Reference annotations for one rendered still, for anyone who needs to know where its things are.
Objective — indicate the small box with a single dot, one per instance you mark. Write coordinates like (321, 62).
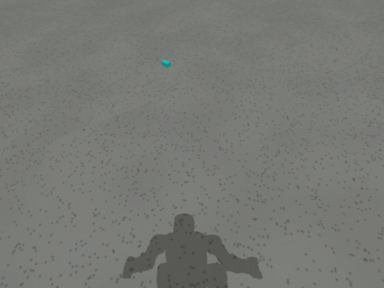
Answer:
(166, 63)

